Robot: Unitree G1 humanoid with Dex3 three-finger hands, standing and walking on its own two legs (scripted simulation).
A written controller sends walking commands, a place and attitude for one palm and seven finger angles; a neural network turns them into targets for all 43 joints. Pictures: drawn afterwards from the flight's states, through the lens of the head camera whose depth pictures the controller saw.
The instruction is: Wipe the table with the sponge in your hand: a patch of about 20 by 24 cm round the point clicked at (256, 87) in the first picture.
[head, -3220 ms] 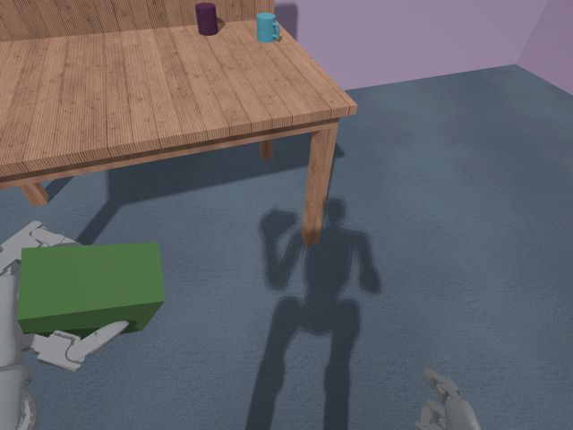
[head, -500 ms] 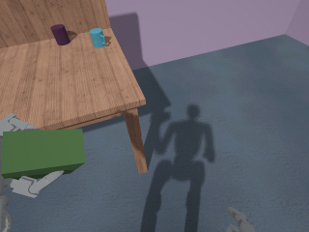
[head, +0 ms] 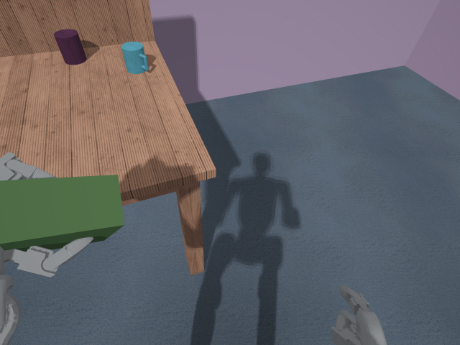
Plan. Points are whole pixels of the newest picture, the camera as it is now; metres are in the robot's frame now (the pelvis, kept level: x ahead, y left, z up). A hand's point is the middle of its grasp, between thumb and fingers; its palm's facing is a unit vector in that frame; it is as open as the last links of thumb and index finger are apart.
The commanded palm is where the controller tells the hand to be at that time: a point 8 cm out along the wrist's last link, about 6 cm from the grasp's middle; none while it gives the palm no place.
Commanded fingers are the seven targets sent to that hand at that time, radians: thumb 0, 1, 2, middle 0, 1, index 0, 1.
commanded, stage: take the last steps up to it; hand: left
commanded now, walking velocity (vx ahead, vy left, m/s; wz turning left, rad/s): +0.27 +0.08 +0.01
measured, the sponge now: (78, 215) +0.24 +0.22 +0.16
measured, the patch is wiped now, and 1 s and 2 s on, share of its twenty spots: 0.00 0.00 0.00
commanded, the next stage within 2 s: come to a stop and stand still in 0.68 s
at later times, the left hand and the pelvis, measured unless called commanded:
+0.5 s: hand (92, 167) +0.31 +0.22 +0.18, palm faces +0.38 -0.80 -0.46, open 9.9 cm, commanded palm +0.25 +0.27 +0.19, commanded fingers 0.00 0.10 1.30 -1.20 -1.60 -1.20 -1.60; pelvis +0.10 -0.01 +0.01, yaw +1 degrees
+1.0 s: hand (97, 136) +0.37 +0.24 +0.18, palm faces +0.41 -0.79 -0.47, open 9.9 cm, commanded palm +0.32 +0.28 +0.19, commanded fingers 0.00 0.10 1.30 -1.20 -1.60 -1.20 -1.60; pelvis +0.16 -0.01 +0.00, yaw +0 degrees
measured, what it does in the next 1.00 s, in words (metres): walks ahead: right foot, then left foot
